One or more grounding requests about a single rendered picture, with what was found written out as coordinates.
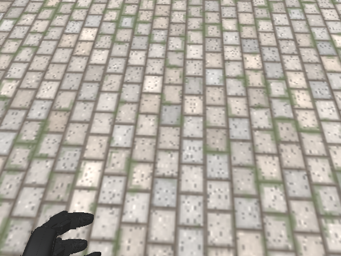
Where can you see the robot left hand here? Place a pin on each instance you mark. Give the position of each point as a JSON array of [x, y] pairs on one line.
[[44, 242]]

